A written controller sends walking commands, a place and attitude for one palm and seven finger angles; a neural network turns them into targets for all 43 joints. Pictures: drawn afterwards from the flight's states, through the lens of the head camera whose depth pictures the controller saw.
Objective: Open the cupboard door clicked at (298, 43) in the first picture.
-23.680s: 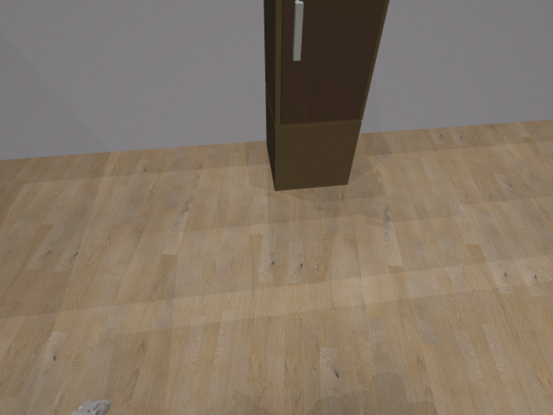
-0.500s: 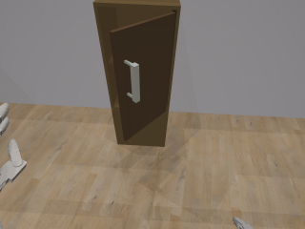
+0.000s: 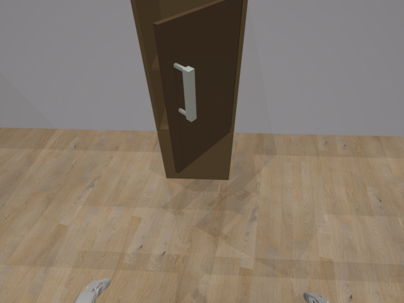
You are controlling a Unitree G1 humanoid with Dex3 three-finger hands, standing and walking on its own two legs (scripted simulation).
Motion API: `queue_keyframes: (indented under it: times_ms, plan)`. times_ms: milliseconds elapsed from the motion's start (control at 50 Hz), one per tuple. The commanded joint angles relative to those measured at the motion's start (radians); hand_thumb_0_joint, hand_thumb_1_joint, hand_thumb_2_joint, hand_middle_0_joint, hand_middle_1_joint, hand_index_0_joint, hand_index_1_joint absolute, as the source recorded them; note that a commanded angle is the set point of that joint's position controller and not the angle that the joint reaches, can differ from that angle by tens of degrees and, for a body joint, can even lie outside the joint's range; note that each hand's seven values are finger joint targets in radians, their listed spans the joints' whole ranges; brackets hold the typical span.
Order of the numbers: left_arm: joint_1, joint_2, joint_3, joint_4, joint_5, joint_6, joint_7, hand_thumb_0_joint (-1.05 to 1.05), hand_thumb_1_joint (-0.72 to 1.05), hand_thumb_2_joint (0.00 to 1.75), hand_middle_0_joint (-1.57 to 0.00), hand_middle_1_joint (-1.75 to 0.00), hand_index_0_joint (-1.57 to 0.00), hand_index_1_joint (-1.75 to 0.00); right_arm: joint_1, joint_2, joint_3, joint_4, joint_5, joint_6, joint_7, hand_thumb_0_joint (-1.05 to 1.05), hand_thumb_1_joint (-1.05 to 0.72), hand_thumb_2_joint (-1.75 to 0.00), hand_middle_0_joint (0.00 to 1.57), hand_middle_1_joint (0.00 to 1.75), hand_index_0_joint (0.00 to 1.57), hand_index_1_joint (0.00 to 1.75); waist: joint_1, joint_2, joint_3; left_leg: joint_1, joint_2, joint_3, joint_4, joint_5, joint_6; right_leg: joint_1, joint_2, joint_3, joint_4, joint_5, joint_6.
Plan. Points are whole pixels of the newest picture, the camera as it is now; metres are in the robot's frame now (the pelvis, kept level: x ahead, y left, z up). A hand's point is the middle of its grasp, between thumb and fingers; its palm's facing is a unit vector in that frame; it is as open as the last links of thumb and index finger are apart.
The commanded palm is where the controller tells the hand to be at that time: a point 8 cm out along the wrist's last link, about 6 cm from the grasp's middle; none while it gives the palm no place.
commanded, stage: let the arm hang, fingers relaxed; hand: left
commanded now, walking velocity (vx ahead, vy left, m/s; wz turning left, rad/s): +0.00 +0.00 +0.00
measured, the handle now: (184, 93) +0.69 +0.08 +0.05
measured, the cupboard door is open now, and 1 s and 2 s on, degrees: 50 50 50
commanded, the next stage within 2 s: look to check the result in 0.88 s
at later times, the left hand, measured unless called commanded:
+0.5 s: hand out of the picture -0.06 +0.21 -0.16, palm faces +0.03 -0.96 -0.26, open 7.4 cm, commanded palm none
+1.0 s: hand out of the picture +0.05 +0.20 -0.15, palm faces +0.00 -0.96 -0.27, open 7.4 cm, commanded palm none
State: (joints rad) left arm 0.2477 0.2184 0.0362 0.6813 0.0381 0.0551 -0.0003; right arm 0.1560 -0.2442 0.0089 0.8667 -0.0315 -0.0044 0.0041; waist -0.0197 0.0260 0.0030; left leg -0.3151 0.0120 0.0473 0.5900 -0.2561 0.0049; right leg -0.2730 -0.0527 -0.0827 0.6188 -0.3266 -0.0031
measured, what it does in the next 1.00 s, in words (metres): stands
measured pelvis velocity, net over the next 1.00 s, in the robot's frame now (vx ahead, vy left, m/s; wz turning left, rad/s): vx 0.00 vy -0.01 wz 0.00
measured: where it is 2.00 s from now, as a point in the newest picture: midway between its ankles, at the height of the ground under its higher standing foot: outside the picture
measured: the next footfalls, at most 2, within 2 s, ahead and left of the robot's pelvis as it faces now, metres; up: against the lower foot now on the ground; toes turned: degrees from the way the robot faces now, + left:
none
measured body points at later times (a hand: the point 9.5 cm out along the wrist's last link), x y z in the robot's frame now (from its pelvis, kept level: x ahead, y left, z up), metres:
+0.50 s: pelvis -0.02 +0.01 +0.01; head +0.00 +0.00 +0.46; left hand -0.06 +0.26 -0.14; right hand -0.03 -0.22 -0.15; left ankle +0.04 +0.12 -0.73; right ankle +0.00 -0.12 -0.73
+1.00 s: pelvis +0.00 -0.01 +0.02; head +0.01 -0.02 +0.47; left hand +0.05 +0.25 -0.13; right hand +0.02 -0.26 -0.14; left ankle +0.04 +0.12 -0.73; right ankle +0.00 -0.12 -0.73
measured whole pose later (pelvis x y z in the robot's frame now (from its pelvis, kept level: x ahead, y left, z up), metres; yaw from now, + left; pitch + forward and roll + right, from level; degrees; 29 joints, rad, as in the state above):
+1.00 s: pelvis +0.00 -0.01 +0.02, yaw +0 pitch -2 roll +0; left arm 0.16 0.23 0.03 1.13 0.02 -0.01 0.01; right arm 0.19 -0.24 -0.02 1.14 -0.02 0.00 -0.02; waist -0.01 0.02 0.06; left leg -0.20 0.03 0.04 0.39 -0.15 -0.01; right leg -0.15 -0.02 -0.10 0.40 -0.21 -0.02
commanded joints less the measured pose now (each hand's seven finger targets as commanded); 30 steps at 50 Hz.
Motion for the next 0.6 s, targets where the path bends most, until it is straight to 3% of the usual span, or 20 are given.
queue_keyframes:
  times_ms: [0, 40, 80, 200, 380, 480, 580]
  plan:
    - [0.007, 0.147, 0.009, 0.098, -0.018, -0.054, 0.015, 0.0, 0.9, 0.9, -0.2, -0.3, -0.2, -0.3, 0.019, -0.102, -0.025, 0.007, 0.002, -0.002, -0.008, 0.0, -0.9, -0.9, 0.2, 0.3, 0.2, 0.3, 0.018, 0.059, -0.014, 0.06, 0.09, -0.118, -0.183, 0.177, 0.028, 0.044, -0.052, 0.099, -0.19, 0.109, -0.031]
    - [0.036, 0.129, 0.002, 0.196, -0.022, -0.055, 0.016, 0.0, 0.9, 0.9, -0.2, -0.3, -0.2, -0.3, 0.033, -0.083, -0.02, 0.052, 0.008, 0.0, -0.014, 0.0, -0.9, -0.9, 0.2, 0.3, 0.2, 0.3, 0.021, 0.071, -0.008, 0.051, 0.086, -0.114, -0.212, 0.105, 0.024, 0.073, -0.054, 0.102, -0.229, 0.088, -0.032]
    - [0.063, 0.11, 0.009, 0.262, -0.022, -0.055, 0.017, 0.0, 0.9, 0.9, -0.2, -0.3, -0.2, -0.3, 0.054, -0.066, -0.025, 0.087, 0.005, 0.006, -0.02, 0.0, -0.9, -0.9, 0.2, 0.3, 0.2, 0.3, 0.022, 0.156, -0.003, 0.052, 0.081, -0.111, -0.232, 0.031, 0.022, 0.079, -0.053, 0.099, -0.258, 0.061, -0.042]
    - [0.092, 0.105, -0.002, 0.386, -0.025, -0.06, 0.018, 0.0, 0.9, 0.9, -0.2, -0.3, -0.2, -0.3, 0.136, -0.063, -0.037, 0.174, 0.014, 0.012, -0.027, 0.0, -0.9, -0.9, 0.2, 0.3, 0.2, 0.3, 0.017, 0.026, 0.034, 0.08, 0.091, -0.119, -0.26, -0.01, 0.029, 0.049, -0.054, 0.075, -0.298, 0.027, -0.048]
    - [0.112, 0.106, 0.001, 0.444, -0.023, -0.053, 0.024, 0.0, 0.9, 0.9, -0.2, -0.3, -0.2, -0.3, 0.182, -0.061, -0.047, 0.228, 0.01, 0.017, -0.031, 0.0, -0.9, -0.9, 0.2, 0.3, 0.2, 0.3, 0.016, -0.005, 0.096, 0.05, 0.094, -0.134, -0.304, -0.121, 0.035, 0.003, -0.047, 0.071, -0.294, -0.065, -0.05]
    - [0.093, 0.119, 0.008, 0.437, -0.02, -0.056, 0.026, 0.0, 0.9, 0.9, -0.2, -0.3, -0.2, -0.3, 0.176, -0.06, -0.052, 0.232, 0.009, 0.016, -0.027, 0.0, -0.9, -0.9, 0.2, 0.3, 0.2, 0.3, 0.017, -0.042, 0.103, 0.055, 0.084, -0.116, -0.287, -0.098, 0.034, -0.018, -0.057, 0.087, -0.307, -0.097, -0.053]
    - [0.051, 0.134, 0.014, 0.421, -0.021, -0.058, 0.025, 0.0, 0.9, 0.9, -0.2, -0.3, -0.2, -0.3, 0.164, -0.058, -0.054, 0.234, 0.006, 0.014, -0.024, 0.0, -0.9, -0.9, 0.2, 0.3, 0.2, 0.3, 0.011, -0.026, 0.109, 0.064, 0.076, -0.108, -0.269, -0.068, 0.029, -0.036, -0.065, 0.098, -0.314, -0.112, -0.058]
